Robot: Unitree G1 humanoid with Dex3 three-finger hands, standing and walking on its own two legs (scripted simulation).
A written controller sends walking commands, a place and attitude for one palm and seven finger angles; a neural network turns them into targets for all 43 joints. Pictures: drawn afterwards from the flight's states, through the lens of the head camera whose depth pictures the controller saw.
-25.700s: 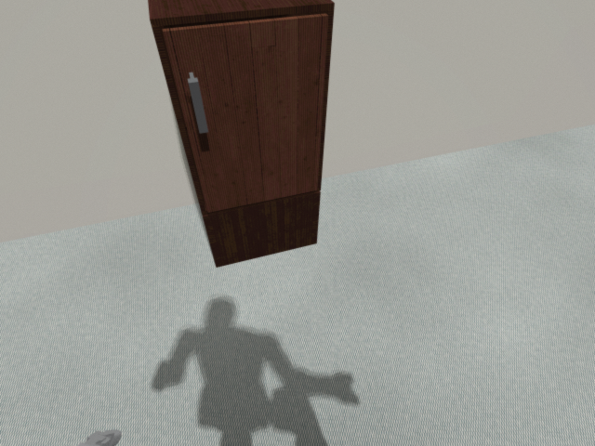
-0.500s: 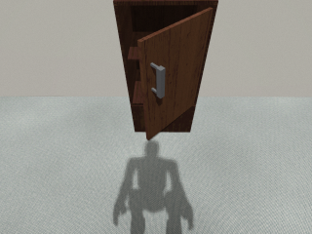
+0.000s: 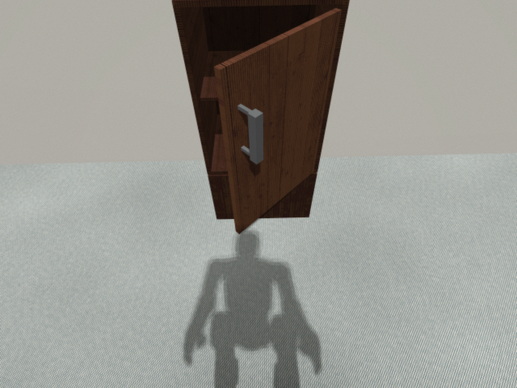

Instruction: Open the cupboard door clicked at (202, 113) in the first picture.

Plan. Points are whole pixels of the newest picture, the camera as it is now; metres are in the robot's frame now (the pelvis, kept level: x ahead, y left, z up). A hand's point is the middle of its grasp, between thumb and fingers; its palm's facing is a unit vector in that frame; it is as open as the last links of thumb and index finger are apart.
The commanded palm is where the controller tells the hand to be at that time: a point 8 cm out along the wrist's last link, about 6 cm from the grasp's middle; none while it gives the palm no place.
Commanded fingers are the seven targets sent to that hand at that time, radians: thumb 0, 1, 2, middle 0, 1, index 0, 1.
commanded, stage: walk to a spot facing it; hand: left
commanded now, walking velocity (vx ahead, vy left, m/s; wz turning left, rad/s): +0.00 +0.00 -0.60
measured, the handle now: (249, 134) +0.65 +0.06 -0.01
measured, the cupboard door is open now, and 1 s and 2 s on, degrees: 44 44 44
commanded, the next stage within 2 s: none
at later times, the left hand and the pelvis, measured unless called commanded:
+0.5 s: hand out of the picture +0.13 +0.17 -0.17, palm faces -0.19 -0.93 -0.31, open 7.3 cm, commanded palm none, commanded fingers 0.00 0.90 0.90 -0.20 -0.30 -0.20 -0.30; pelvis -0.02 -0.03 -0.02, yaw -14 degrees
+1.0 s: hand (202, 365) +0.19 +0.12 -0.17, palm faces -0.47 -0.86 -0.21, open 7.3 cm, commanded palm none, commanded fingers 0.00 0.90 0.90 -0.20 -0.30 -0.20 -0.30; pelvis +0.00 -0.02 +0.00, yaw -31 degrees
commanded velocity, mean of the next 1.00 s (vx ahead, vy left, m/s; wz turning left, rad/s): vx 0.00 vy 0.00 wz -0.60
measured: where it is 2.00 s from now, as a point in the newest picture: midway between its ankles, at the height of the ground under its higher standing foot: outside the picture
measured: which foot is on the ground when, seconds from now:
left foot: down 0.00-0.44, up 0.46-0.78, down 0.80-1.00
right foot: down 0.00-0.18, up 0.20-0.42, down 0.44-0.80, up 0.82-1.00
